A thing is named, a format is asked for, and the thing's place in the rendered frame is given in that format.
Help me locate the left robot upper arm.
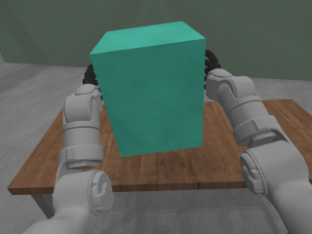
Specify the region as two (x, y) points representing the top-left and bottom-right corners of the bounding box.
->
(22, 170), (114, 234)

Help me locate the right robot hand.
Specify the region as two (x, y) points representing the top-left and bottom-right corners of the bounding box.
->
(204, 49), (221, 90)

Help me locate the right robot upper arm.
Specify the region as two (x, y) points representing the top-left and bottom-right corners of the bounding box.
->
(240, 139), (312, 234)

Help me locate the left robot forearm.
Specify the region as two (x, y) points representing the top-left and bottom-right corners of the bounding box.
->
(53, 84), (104, 209)

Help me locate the right robot forearm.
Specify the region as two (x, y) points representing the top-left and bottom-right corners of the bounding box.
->
(206, 68), (309, 180)

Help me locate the left robot hand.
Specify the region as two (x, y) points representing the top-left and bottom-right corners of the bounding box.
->
(83, 63), (103, 100)

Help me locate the carton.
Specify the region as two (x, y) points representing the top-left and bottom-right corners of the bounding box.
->
(89, 21), (206, 157)

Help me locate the table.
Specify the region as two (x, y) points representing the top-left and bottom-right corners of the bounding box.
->
(7, 98), (312, 234)

